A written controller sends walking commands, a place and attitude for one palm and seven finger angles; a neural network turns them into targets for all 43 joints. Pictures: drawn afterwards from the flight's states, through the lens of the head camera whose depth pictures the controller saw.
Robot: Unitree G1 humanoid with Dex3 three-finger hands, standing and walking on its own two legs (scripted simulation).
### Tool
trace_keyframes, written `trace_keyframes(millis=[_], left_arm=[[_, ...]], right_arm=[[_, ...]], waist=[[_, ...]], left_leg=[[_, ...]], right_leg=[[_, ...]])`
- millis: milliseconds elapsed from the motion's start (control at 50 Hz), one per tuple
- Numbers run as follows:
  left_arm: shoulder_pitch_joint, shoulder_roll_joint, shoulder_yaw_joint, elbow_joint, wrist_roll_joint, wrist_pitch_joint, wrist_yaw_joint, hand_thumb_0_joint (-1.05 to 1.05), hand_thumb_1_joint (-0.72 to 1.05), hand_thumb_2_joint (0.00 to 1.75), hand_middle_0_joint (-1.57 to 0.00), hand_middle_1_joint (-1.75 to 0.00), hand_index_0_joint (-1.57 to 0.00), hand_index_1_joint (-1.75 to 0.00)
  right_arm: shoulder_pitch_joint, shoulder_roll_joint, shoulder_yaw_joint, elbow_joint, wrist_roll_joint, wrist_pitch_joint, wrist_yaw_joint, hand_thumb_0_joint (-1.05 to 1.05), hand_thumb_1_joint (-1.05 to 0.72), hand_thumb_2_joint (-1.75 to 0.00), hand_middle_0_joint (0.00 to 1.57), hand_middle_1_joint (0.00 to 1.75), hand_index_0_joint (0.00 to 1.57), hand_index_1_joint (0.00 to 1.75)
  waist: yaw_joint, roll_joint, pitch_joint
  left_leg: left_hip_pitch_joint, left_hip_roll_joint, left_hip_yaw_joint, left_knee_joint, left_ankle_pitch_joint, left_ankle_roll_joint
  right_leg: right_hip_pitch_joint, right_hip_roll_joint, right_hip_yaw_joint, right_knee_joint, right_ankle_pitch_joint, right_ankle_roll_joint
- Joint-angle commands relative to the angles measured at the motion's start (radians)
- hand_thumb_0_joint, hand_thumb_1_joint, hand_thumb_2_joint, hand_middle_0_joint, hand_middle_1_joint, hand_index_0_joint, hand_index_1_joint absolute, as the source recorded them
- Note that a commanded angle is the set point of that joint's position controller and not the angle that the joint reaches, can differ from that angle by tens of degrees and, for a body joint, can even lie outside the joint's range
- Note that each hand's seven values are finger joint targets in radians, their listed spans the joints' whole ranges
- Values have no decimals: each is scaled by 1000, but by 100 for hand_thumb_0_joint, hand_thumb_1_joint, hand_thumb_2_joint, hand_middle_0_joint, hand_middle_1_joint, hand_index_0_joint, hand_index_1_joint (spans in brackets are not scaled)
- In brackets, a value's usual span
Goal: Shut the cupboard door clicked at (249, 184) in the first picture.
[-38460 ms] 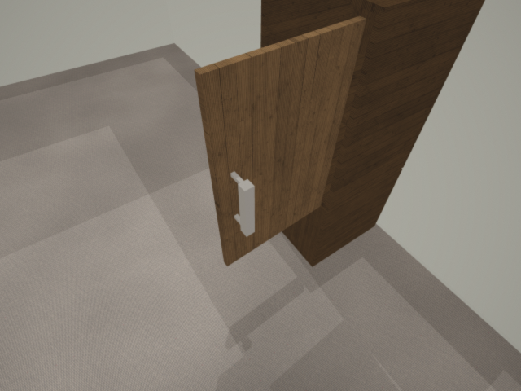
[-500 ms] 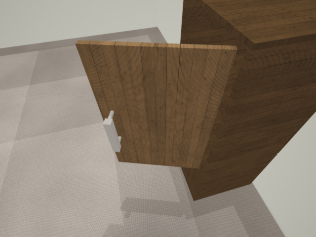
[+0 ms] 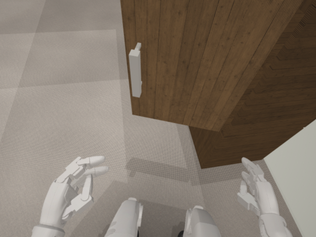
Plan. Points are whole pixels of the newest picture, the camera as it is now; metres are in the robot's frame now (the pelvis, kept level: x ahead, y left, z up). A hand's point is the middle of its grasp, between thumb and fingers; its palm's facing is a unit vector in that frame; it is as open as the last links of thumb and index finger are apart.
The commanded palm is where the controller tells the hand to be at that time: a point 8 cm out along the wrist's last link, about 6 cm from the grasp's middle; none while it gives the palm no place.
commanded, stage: raise the hand and make a fist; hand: left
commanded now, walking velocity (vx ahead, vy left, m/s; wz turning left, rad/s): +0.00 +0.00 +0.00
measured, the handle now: (137, 71) +0.55 +0.13 +0.06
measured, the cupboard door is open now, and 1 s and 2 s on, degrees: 69 69 69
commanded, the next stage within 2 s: bring the fist close to the handle in 1.40 s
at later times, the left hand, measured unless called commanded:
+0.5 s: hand (85, 179) +0.22 +0.18 +0.06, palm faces -0.08 -1.00 -0.06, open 3.5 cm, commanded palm +0.19 +0.24 +0.06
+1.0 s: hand (87, 165) +0.25 +0.19 +0.06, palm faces -0.10 -0.99 -0.06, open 3.1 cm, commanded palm +0.23 +0.24 +0.06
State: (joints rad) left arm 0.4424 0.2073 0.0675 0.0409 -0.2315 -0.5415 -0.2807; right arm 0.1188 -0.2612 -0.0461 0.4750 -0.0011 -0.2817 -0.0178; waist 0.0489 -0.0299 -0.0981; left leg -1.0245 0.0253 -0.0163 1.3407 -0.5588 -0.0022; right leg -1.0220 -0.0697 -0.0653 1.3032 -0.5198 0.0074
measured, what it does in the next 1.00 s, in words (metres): stands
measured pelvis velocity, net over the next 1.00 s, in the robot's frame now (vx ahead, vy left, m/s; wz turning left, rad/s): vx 0.03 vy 0.00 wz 0.02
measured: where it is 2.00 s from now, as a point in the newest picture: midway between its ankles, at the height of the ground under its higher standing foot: outside the picture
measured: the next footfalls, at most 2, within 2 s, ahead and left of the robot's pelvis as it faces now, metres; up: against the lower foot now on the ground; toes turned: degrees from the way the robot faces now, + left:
none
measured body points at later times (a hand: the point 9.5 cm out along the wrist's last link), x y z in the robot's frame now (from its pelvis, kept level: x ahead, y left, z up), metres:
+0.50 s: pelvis +0.00 +0.02 +0.00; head +0.07 +0.04 +0.45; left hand +0.22 +0.24 +0.06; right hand +0.17 -0.23 -0.07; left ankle +0.05 +0.12 -0.61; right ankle +0.07 -0.13 -0.61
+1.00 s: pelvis +0.03 +0.00 +0.00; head +0.12 +0.01 +0.44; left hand +0.25 +0.24 +0.07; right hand +0.24 -0.23 -0.07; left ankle +0.05 +0.12 -0.61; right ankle +0.07 -0.13 -0.61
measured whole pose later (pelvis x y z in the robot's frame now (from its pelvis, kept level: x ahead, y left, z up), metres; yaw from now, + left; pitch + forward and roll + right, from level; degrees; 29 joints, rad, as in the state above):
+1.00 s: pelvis +0.03 +0.00 +0.00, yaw +1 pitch +18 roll -3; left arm 0.39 0.29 0.17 -0.11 -0.30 -0.34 -0.36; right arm 0.21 -0.23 0.01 0.46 0.02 -0.18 -0.06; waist 0.02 0.03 -0.15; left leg -1.06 0.02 -0.06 1.34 -0.60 -0.01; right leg -1.04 -0.01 -0.06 1.28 -0.56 0.00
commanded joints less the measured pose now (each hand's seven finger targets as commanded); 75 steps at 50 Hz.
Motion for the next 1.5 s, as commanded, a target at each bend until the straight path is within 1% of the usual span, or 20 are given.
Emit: trace_keyframes(millis=[0,80,120,180,240,360,440,520,560,640,720,820,860,920,1020,1080,1220,1340,1420,1480], left_arm=[[-259,43,-67,-475,-1,-85,40,0,90,90,-68,-82,-68,-82],[-105,57,-74,-273,46,124,15,0,90,90,-75,-90,-75,-90],[-20,93,-5,-188,45,242,13,0,90,90,-79,-94,-79,-94],[-19,124,83,-317,5,313,53,0,90,90,-84,-100,-84,-100],[-84,145,139,-454,-25,234,133,0,90,90,-90,-106,-90,-106],[-123,52,-36,-350,22,16,116,0,90,90,-101,-118,-101,-118],[-69,88,-48,-252,30,74,20,0,90,90,-108,-126,-108,-126],[-43,236,142,-378,-1,136,20,0,90,90,-115,-134,-115,-134],[-18,210,175,-450,-41,131,41,0,90,90,-119,-138,-119,-138],[-19,127,134,-421,-58,80,65,0,90,90,-126,-146,-126,-146],[-46,75,19,-274,-18,96,-13,0,90,90,-130,-150,-130,-150],[-100,225,147,-313,-42,149,-97,0,90,90,-130,-150,-130,-150],[-101,247,219,-391,-83,138,-99,0,90,90,-130,-150,-130,-150],[-68,249,282,-429,-125,105,-68,0,90,90,-130,-150,-130,-150],[-28,124,157,-261,-106,125,-84,0,90,90,-130,-150,-130,-150],[-54,147,130,-217,-96,162,-128,0,90,90,-130,-150,-130,-150],[-98,271,283,-394,-131,82,-84,0,90,90,-130,-150,-130,-150],[-34,148,164,-251,-102,98,-67,0,90,90,-130,-150,-130,-150],[-82,178,132,-256,-89,144,-105,0,90,90,-130,-150,-130,-150],[-120,232,192,-342,-102,119,-102,0,90,90,-130,-150,-130,-150]], right_arm=[[44,-121,-12,-128,9,-41,-31,0,-90,-90,20,30,20,30],[57,-129,-1,-135,32,-11,-41,0,-90,-90,20,30,20,30],[43,-122,-2,-152,47,16,-45,0,-90,-90,20,30,20,30],[13,-102,3,-198,51,40,-47,0,-90,-90,20,30,20,30],[20,-81,13,-196,34,28,-55,0,-90,-90,20,30,20,30],[73,-104,16,-126,7,-20,-34,0,-90,-90,20,30,20,30],[96,-133,2,-145,28,-23,-37,0,-90,-90,20,30,20,30],[84,-130,-11,-179,32,2,-47,0,-90,-90,20,30,20,30],[77,-108,-9,-186,28,19,-46,0,-90,-90,20,30,20,30],[89,-96,-5,-159,15,34,-39,0,-90,-90,20,30,20,30],[103,-113,-3,-145,19,41,-32,0,-90,-90,20,30,20,30],[102,-129,-7,-167,28,42,-46,0,-90,-90,20,30,20,30],[93,-114,-9,-177,25,46,-50,0,-90,-90,20,30,20,30],[87,-90,-8,-164,20,48,-51,0,-90,-90,20,30,20,30],[89,-97,-11,-137,26,55,-41,0,-90,-90,20,30,20,30],[95,-118,-16,-149,35,54,-43,0,-90,-90,20,30,20,30],[80,-98,-16,-163,25,46,-55,0,-90,-90,20,30,20,30],[76,-105,-13,-159,34,65,-43,0,-90,-90,20,30,20,30],[84,-120,-9,-177,42,62,-51,0,-90,-90,20,30,20,30],[82,-119,-7,-184,38,53,-60,0,-90,-90,20,30,20,30]], waist=[[-106,133,-262],[-97,23,-200],[-49,-8,-204],[0,16,-278],[4,46,-295],[-91,80,-168],[-87,59,-166],[-14,107,-322],[1,138,-360],[-32,123,-321],[-97,71,-194],[-59,68,-301],[-31,80,-396],[1,108,-431],[-59,37,-307],[-77,6,-273],[-10,74,-374],[-51,56,-247],[-71,43,-221],[-51,57,-289]], left_leg=[[137,-22,-72,-262,-72,31],[64,-22,-107,-316,-190,22],[57,-28,-99,-356,-201,18],[99,-41,-79,-386,-144,13],[129,-35,-79,-376,-76,10],[95,-23,-100,-308,-89,9],[75,-27,-106,-330,-146,16],[149,-34,-89,-342,10,11],[204,-34,-75,-328,134,4],[197,-31,-56,-258,277,-1],[124,-28,-55,-231,193,11],[115,-35,-35,-209,216,22],[155,-36,-28,-200,289,20],[163,-39,-23,-186,366,15],[86,-35,-20,-166,298,17],[40,-36,-18,-169,219,21],[71,-37,-14,-171,257,19],[41,-37,-16,-200,127,17],[28,-38,-24,-210,64,27],[64,-36,-30,-213,86,27]], right_leg=[[44,77,29,-193,-72,-39],[49,69,7,-228,-131,-27],[96,68,6,-253,-155,-28],[172,62,5,-264,-143,-28],[174,69,-6,-245,-101,-37],[5,75,-11,-195,-86,-43],[30,70,5,-224,-107,-42],[143,81,0,-204,-11,-50],[180,83,-9,-195,72,-51],[149,94,-22,-169,170,-47],[81,96,-15,-194,117,-43],[176,92,23,-206,149,-48],[233,89,28,-189,225,-46],[276,93,29,-168,306,-47],[204,89,33,-188,245,-36],[197,77,64,-229,149,-28],[259,80,81,-200,159,-44],[148,84,53,-230,-7,-38],[136,84,70,-265,-81,-38],[154,84,60,-242,-51,-41]])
